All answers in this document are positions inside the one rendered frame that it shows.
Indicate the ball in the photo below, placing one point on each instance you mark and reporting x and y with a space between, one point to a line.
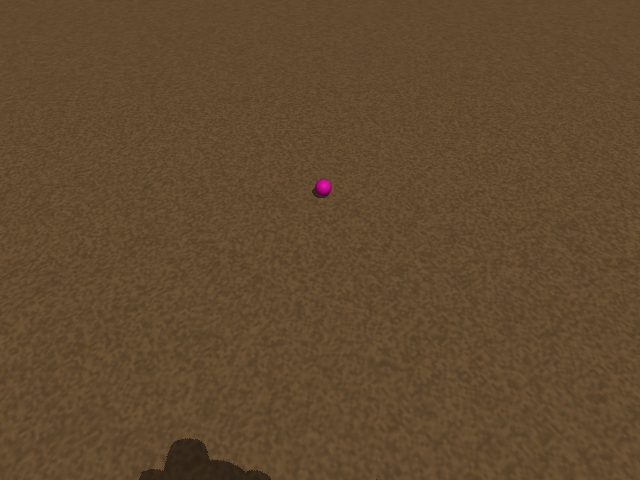
323 187

